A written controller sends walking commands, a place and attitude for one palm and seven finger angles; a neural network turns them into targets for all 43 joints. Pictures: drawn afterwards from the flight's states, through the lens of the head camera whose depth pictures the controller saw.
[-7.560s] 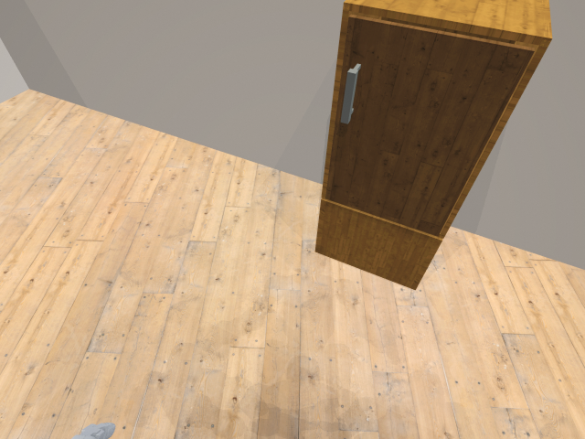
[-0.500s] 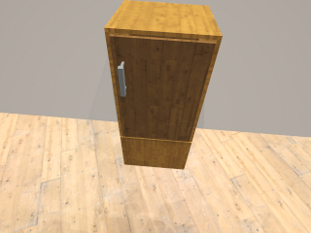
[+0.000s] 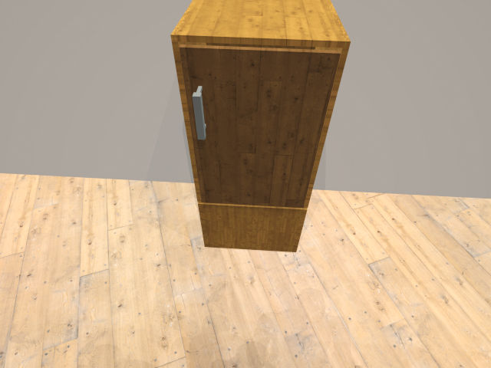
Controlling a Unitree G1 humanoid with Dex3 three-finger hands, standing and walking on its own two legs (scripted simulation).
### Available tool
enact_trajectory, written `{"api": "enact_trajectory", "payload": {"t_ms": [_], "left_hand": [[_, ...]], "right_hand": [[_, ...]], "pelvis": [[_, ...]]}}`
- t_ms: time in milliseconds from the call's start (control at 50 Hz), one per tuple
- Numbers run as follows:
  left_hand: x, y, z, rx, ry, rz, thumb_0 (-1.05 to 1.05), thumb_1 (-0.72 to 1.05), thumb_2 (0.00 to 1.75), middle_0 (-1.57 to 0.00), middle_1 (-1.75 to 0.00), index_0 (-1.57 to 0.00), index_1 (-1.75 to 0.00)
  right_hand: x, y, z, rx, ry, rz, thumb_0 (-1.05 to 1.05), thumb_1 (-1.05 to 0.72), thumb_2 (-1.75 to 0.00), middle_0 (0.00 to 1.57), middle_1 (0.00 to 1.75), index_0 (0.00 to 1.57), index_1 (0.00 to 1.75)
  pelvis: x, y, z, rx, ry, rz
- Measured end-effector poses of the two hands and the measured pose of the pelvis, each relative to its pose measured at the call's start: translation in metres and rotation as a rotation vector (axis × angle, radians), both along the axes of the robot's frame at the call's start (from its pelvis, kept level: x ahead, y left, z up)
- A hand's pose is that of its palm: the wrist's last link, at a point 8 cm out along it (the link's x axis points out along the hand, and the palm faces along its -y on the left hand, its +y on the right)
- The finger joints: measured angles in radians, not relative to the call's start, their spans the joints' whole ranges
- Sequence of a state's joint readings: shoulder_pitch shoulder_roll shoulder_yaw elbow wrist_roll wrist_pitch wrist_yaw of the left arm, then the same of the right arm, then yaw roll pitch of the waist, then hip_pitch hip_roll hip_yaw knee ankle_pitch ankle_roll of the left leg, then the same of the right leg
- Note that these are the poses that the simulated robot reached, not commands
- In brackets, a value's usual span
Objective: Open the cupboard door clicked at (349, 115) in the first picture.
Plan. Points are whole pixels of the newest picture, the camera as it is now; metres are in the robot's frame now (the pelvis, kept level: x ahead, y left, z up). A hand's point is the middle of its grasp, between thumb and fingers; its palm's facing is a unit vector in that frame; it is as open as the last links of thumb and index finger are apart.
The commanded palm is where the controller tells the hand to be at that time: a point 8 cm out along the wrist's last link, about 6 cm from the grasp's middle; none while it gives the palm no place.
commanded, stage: come to a stop and stand still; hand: left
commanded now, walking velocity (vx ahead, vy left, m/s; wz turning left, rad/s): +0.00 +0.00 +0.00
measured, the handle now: (200, 113) +0.75 +0.17 +0.01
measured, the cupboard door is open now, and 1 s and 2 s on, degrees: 0 0 0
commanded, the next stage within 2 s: look again from close up in 0.24 s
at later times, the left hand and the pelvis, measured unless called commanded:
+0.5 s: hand out of the picture -0.04 +0.16 -0.17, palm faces +0.05 -0.99 -0.16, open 7.4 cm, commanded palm none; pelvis -0.01 +0.00 +0.00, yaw +0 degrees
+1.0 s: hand out of the picture -0.01 +0.15 -0.17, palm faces +0.04 -0.98 -0.17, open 7.4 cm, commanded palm none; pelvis +0.00 +0.00 +0.01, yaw +0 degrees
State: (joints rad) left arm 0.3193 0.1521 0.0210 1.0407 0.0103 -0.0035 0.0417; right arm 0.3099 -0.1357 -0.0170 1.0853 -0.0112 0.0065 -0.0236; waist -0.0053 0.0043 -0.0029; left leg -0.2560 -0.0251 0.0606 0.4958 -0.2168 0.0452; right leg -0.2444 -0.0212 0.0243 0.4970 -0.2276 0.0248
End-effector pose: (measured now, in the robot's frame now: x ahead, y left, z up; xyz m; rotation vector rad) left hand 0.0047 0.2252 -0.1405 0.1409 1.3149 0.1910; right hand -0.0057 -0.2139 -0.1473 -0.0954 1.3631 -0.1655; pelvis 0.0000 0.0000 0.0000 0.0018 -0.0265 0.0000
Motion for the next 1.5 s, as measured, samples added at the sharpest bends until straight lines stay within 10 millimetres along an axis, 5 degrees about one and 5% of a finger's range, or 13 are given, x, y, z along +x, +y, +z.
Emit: {"api": "enact_trajectory", "payload": {"t_ms": [300,680,1120,1280,1400,1500], "left_hand": [[-0.032,-0.013,-0.002,-0.039,0.069,0.0,0.0,0.91,0.9,-0.2,-0.3,-0.2,-0.3],[-0.056,-0.02,-0.001,-0.049,0.133,0.025,0.0,0.91,0.9,-0.2,-0.3,-0.2,-0.3],[-0.012,-0.022,-0.002,-0.05,0.079,0.002,0.0,0.91,0.9,-0.2,-0.3,-0.2,-0.3],[-0.004,-0.02,-0.008,-0.063,0.119,0.033,0.0,0.91,0.9,-0.2,-0.3,-0.2,-0.3],[0.009,-0.013,-0.018,-0.088,0.178,0.051,0.0,0.91,0.9,-0.2,-0.3,-0.2,-0.3],[0.057,-0.004,-0.015,-0.08,0.189,-0.023,0.0,0.91,0.9,-0.2,-0.3,-0.2,-0.3]], "right_hand": [[-0.043,0.004,0.003,0.007,0.091,-0.025,0.0,-0.91,-0.9,0.2,0.3,0.2,0.3],[-0.011,0.001,0.003,0.003,0.023,0.004,0.0,-0.91,-0.9,0.2,0.3,0.2,0.3],[-0.002,-0.007,0.004,0.0,0.054,-0.001,0.0,-0.91,-0.9,0.2,0.3,0.2,0.3],[0.012,-0.009,-0.002,-0.015,0.075,-0.014,0.0,-0.91,-0.9,0.2,0.3,0.2,0.3],[0.046,-0.001,-0.002,-0.042,0.056,-0.016,0.0,-0.91,-0.9,0.19,0.3,0.2,0.3],[0.062,0.014,0.003,-0.04,0.024,-0.058,0.0,-0.91,-0.9,0.19,0.3,0.2,0.3]], "pelvis": [[-0.012,0.002,0.004,-0.005,0.001,0.007],[-0.008,0.0,0.004,-0.002,0.011,0.006],[0.014,-0.006,0.004,0.001,0.018,-0.003],[0.043,-0.003,-0.004,-0.01,0.029,-0.01],[0.076,0.009,-0.011,-0.011,0.035,-0.02],[0.101,0.013,-0.006,-0.008,0.03,-0.053]]}}
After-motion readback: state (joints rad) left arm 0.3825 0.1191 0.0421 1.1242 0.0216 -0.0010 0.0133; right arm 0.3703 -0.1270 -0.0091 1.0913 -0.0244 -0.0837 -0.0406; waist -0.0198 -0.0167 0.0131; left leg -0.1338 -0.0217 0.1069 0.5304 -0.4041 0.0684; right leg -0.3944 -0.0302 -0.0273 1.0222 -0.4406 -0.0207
